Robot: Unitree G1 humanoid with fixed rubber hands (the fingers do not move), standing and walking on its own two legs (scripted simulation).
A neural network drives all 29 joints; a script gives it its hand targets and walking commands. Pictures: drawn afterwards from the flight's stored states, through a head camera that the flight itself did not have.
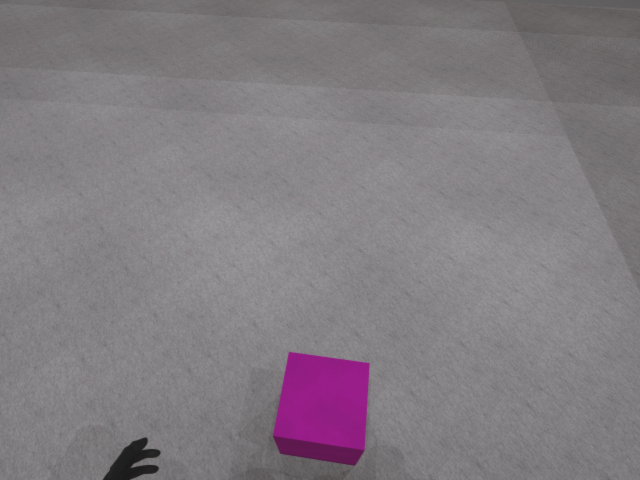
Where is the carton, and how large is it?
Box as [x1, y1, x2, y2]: [273, 352, 369, 465]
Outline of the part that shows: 289,352 273,433 274,439 280,453 354,465 364,449 369,363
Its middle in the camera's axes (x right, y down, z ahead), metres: +0.01 +0.46 +1.03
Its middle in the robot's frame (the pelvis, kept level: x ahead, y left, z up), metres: +0.35 -0.02 -0.63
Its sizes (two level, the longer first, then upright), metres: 0.210 0.200 0.250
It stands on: the floor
